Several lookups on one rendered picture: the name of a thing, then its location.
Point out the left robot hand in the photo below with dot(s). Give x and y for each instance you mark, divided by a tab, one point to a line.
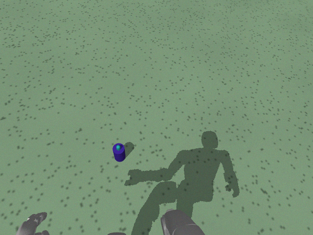
29	227

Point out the bottle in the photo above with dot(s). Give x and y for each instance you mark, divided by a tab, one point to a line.
119	152

